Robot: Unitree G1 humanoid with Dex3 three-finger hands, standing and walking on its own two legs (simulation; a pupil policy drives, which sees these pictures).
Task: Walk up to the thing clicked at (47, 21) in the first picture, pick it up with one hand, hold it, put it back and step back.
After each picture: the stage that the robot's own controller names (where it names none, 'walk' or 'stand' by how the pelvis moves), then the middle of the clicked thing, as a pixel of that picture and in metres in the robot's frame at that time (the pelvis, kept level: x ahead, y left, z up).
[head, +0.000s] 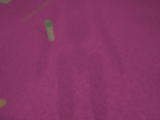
stand; (49, 30) +1.48 +0.40 -0.66
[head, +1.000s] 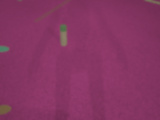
walk; (63, 35) +1.37 +0.17 -0.63
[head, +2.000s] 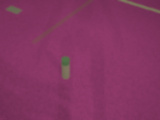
walk; (65, 68) +0.87 +0.13 -0.64
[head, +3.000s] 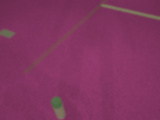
walk; (58, 108) +0.52 +0.22 -0.62
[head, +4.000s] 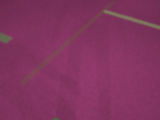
stand; out of the picture +0.37 +0.19 -0.64
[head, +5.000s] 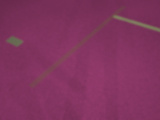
stand; out of the picture +0.36 +0.16 -0.66
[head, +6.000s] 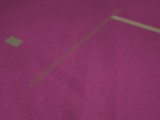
stand; out of the picture +0.37 +0.17 -0.66
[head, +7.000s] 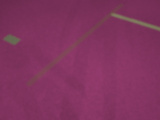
stand; out of the picture +0.36 +0.18 -0.66
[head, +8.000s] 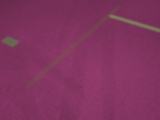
stand; out of the picture +0.35 +0.19 -0.66
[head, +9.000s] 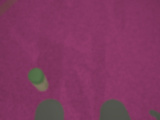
go down; (39, 81) +0.40 +0.21 -0.41
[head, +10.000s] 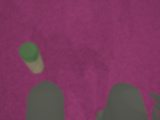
go down; (33, 59) +0.44 +0.23 -0.28
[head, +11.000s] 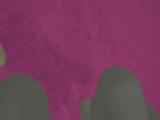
close in; out of the picture +0.42 +0.27 -0.17
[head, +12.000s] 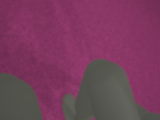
close; out of the picture +0.41 +0.29 -0.16
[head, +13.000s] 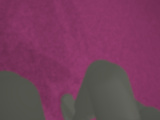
lift; out of the picture +0.39 +0.29 -0.16
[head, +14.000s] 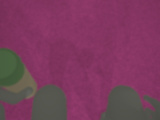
lift; (17, 79) +0.31 +0.22 -0.02
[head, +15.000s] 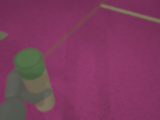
hold; (38, 84) +0.32 +0.16 +0.05
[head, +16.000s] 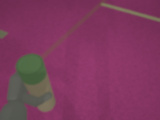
hold; (39, 87) +0.32 +0.16 +0.03
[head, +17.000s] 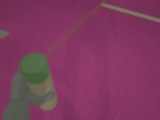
hold; (42, 86) +0.32 +0.15 +0.03
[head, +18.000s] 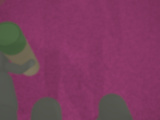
crouch; (21, 54) +0.42 +0.20 -0.04
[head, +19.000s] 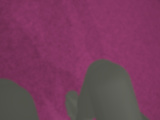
lower; out of the picture +0.42 +0.29 -0.17
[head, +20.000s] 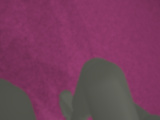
lower; out of the picture +0.43 +0.30 -0.16
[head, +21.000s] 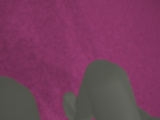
lower; out of the picture +0.41 +0.29 -0.16
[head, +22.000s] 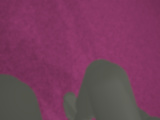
lower; out of the picture +0.40 +0.29 -0.16
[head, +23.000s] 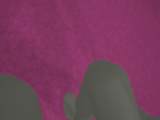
loosen; out of the picture +0.40 +0.28 -0.16
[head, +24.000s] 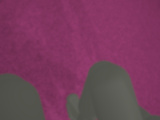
withdraw; out of the picture +0.39 +0.26 -0.16
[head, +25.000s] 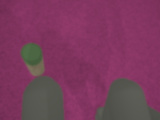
walk; (34, 62) +0.41 +0.22 -0.24
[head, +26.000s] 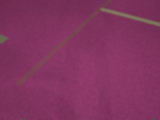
stand; out of the picture +0.33 +0.17 -0.59
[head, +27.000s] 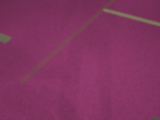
stand; out of the picture +0.35 +0.18 -0.60
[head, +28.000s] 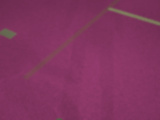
stand; out of the picture +0.35 +0.17 -0.61
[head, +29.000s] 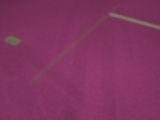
walk; out of the picture +0.36 +0.17 -0.66
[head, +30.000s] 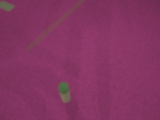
walk; (64, 93) +0.50 +0.14 -0.63
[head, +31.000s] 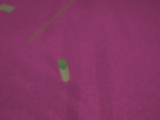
walk; (64, 71) +0.75 +0.20 -0.63
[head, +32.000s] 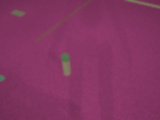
stand; (66, 64) +0.95 +0.20 -0.64
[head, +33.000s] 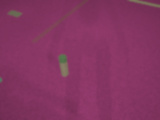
stand; (63, 65) +0.94 +0.20 -0.66
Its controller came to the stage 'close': yes
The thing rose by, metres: 0.68
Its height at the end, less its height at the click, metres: +0.00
